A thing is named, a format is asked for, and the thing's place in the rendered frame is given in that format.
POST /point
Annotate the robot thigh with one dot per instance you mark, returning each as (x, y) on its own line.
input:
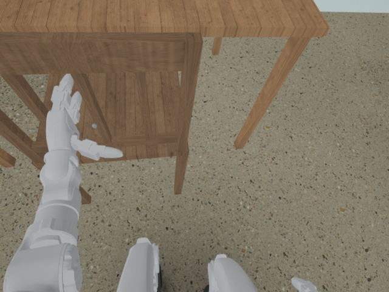
(226, 275)
(141, 264)

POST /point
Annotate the robot right hand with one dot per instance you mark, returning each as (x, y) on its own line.
(303, 286)

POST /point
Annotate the table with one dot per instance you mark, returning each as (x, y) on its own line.
(300, 20)

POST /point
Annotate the chair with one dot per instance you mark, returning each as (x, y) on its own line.
(129, 85)

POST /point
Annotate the right robot thigh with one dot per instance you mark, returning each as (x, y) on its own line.
(226, 275)

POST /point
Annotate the robot left hand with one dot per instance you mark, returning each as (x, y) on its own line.
(61, 120)

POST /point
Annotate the robot left upper arm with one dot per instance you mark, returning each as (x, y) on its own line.
(54, 268)

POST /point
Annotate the left robot thigh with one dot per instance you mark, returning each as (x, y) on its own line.
(141, 264)

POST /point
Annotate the left robot forearm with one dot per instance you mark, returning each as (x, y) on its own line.
(59, 209)

